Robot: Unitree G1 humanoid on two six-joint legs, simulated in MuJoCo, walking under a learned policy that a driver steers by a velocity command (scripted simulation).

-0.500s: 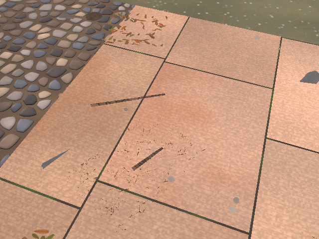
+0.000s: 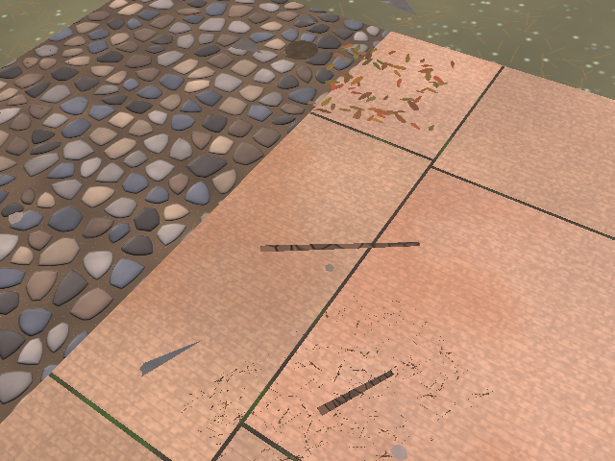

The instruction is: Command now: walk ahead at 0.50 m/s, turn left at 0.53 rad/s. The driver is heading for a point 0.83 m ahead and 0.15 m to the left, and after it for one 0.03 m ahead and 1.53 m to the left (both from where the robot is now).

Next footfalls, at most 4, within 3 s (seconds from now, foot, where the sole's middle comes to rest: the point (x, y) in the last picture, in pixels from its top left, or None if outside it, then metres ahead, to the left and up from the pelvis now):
0.34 left None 0.30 0.13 -0.78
0.90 right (289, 383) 0.66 0.10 -0.78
1.42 left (206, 309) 0.87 0.31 -0.78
1.96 right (271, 273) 0.98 0.15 -0.78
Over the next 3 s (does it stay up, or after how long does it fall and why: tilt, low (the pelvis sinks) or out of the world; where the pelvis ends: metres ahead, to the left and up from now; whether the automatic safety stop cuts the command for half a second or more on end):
stays up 1.21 0.62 -0.02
